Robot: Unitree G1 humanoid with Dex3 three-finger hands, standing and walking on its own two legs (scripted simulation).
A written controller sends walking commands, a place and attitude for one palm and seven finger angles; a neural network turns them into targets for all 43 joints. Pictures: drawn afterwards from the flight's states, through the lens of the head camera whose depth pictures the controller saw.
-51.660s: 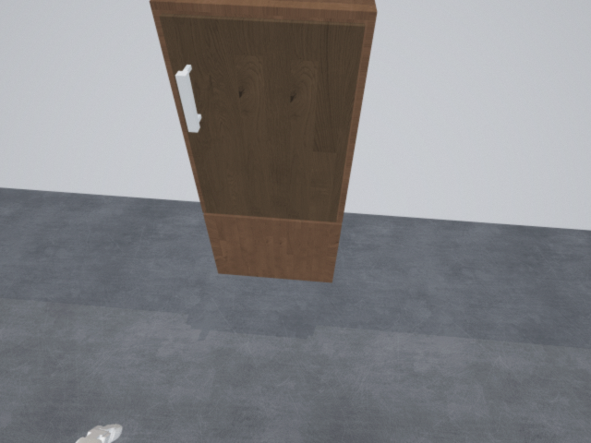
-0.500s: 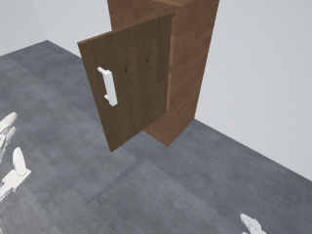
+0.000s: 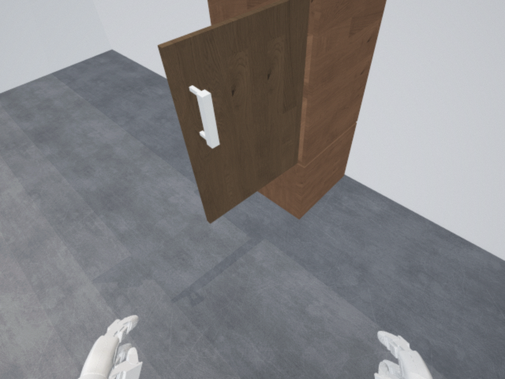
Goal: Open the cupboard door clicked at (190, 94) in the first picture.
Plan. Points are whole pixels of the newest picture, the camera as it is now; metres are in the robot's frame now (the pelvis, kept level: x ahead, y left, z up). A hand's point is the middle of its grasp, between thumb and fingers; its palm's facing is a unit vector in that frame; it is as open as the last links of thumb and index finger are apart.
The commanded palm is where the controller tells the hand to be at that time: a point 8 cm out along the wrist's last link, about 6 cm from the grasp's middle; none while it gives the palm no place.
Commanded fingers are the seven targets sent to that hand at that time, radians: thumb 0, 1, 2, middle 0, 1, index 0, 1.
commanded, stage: let the arm hang, fingers relaxed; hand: left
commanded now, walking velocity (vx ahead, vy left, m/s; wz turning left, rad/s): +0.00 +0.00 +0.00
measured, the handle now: (203, 117) +0.66 +0.14 +0.06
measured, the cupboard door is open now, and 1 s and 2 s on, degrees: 85 85 85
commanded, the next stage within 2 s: look to check the result in 0.90 s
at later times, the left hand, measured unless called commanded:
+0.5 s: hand out of the picture -0.05 +0.21 -0.15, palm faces +0.05 -0.97 -0.25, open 7.3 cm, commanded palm none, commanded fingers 0.00 0.90 0.90 -0.20 -0.30 -0.20 -0.30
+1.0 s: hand out of the picture +0.05 +0.20 -0.15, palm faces +0.01 -0.97 -0.24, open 7.3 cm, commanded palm none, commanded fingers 0.00 0.90 0.90 -0.20 -0.30 -0.20 -0.30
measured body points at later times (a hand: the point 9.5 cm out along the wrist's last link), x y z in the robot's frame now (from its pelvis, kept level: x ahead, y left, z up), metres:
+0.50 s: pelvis -0.01 +0.01 +0.02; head +0.00 +0.00 +0.47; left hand -0.05 +0.26 -0.13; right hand -0.04 -0.22 -0.15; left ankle +0.05 +0.11 -0.72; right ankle +0.00 -0.09 -0.72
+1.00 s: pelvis +0.01 +0.00 +0.02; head +0.03 -0.01 +0.47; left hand +0.05 +0.25 -0.13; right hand +0.04 -0.24 -0.14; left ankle +0.05 +0.11 -0.72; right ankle +0.00 -0.09 -0.72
